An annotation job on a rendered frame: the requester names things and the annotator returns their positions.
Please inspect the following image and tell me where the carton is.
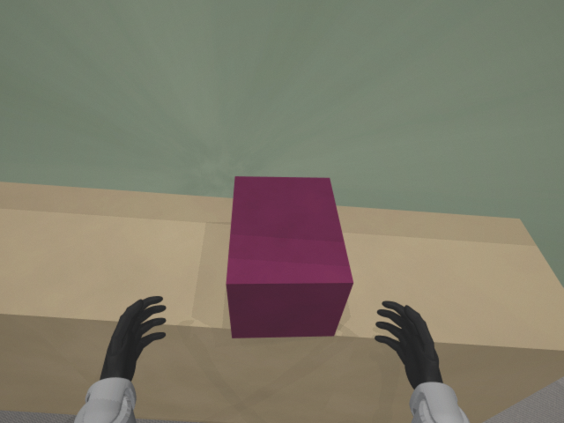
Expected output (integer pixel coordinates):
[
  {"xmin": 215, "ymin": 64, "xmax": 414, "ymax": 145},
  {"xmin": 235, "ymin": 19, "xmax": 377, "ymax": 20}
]
[{"xmin": 226, "ymin": 176, "xmax": 353, "ymax": 338}]

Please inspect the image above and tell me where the robot left forearm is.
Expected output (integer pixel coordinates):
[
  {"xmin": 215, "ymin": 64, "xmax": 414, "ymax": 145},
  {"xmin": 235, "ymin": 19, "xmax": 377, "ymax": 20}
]
[{"xmin": 74, "ymin": 377, "xmax": 137, "ymax": 423}]

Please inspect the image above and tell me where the left robot hand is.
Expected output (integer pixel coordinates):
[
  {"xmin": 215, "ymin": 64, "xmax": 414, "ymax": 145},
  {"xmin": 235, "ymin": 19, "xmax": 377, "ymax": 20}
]
[{"xmin": 100, "ymin": 296, "xmax": 166, "ymax": 381}]

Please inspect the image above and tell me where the pedestal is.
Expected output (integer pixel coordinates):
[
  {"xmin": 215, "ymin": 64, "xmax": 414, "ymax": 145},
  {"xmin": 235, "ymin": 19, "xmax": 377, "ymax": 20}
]
[{"xmin": 0, "ymin": 182, "xmax": 564, "ymax": 423}]

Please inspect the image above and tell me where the right robot hand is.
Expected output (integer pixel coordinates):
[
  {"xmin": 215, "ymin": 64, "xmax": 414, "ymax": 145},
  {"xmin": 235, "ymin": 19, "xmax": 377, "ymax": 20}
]
[{"xmin": 375, "ymin": 301, "xmax": 443, "ymax": 390}]

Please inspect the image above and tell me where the robot right forearm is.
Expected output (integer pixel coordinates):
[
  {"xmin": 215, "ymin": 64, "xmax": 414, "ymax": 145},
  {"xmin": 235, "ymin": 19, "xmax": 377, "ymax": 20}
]
[{"xmin": 409, "ymin": 382, "xmax": 470, "ymax": 423}]

